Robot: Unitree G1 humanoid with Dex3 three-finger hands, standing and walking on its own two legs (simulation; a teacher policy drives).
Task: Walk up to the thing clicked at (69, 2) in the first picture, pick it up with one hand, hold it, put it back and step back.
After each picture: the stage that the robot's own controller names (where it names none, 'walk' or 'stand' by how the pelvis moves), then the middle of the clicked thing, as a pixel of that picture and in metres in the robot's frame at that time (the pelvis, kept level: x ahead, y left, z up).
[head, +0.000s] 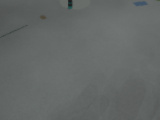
stand; (70, 4) +2.21 +0.07 -0.72
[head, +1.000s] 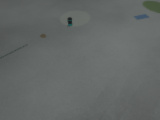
walk; (69, 21) +2.09 +0.24 -0.72
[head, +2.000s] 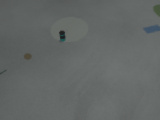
walk; (62, 36) +1.47 +0.27 -0.72
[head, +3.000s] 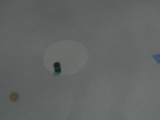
walk; (57, 68) +0.98 +0.25 -0.72
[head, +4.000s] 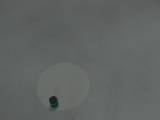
walk; (54, 102) +0.63 +0.23 -0.71
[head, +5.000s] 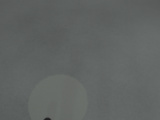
stand; out of the picture +0.42 +0.20 -0.70
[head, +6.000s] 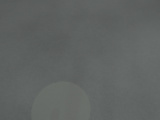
stand; out of the picture +0.39 +0.21 -0.72
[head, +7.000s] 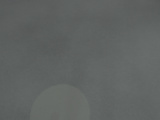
stand; out of the picture +0.37 +0.21 -0.73
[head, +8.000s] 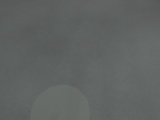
stand; out of the picture +0.37 +0.22 -0.73
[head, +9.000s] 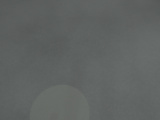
stand; out of the picture +0.36 +0.22 -0.73
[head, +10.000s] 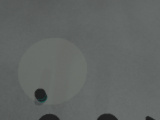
go down; (41, 95) +0.41 +0.21 -0.56
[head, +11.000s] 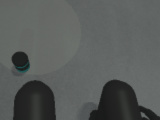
go down; (21, 62) +0.44 +0.24 -0.31
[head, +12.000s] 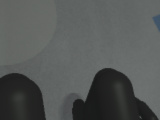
close in; out of the picture +0.44 +0.27 -0.25
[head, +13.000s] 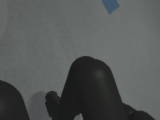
close; out of the picture +0.42 +0.29 -0.22
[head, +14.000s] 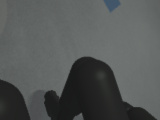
close; out of the picture +0.41 +0.29 -0.22
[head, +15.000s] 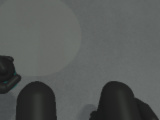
lift; (4, 75) +0.33 +0.25 -0.08
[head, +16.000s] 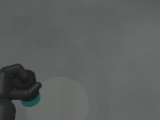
hold; (27, 89) +0.33 +0.17 +0.03
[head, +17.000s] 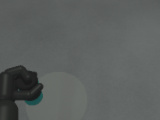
hold; (30, 88) +0.33 +0.17 +0.00
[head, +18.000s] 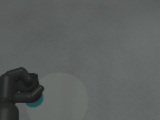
hold; (31, 91) +0.33 +0.17 +0.00
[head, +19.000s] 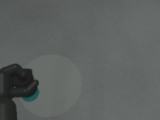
crouch; (26, 86) +0.35 +0.17 -0.06
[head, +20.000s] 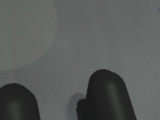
lower; out of the picture +0.48 +0.28 -0.11
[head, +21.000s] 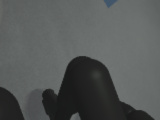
lower; out of the picture +0.43 +0.31 -0.23
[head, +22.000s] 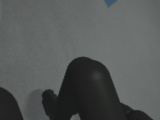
lower; out of the picture +0.42 +0.31 -0.23
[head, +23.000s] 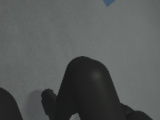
lower; out of the picture +0.42 +0.31 -0.23
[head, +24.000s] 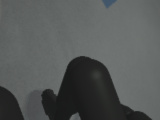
lower; out of the picture +0.42 +0.31 -0.23
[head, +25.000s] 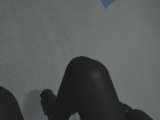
open; out of the picture +0.42 +0.30 -0.23
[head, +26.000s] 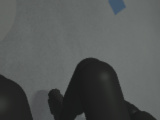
stand; out of the picture +0.42 +0.30 -0.23
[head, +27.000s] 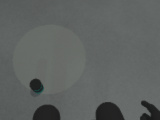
walk; (37, 86) +0.43 +0.22 -0.50
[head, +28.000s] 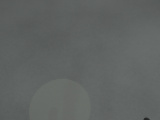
stand; out of the picture +0.39 +0.20 -0.66
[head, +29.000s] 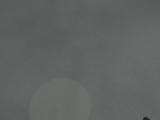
stand; out of the picture +0.39 +0.20 -0.67
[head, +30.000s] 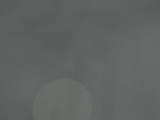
stand; out of the picture +0.39 +0.20 -0.70
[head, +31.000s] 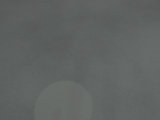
stand; out of the picture +0.40 +0.21 -0.72
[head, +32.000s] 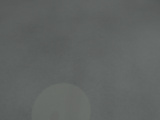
stand; out of the picture +0.38 +0.22 -0.73
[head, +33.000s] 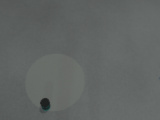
walk; (45, 104) +0.44 +0.18 -0.71
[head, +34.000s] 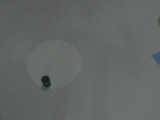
walk; (46, 82) +0.64 +0.25 -0.69
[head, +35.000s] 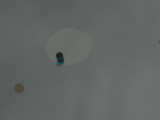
stand; (60, 58) +0.97 +0.25 -0.70
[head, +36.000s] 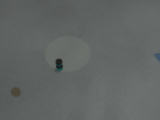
stand; (59, 64) +0.99 +0.18 -0.71
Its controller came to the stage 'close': yes
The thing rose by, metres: 0.69
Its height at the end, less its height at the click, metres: +0.00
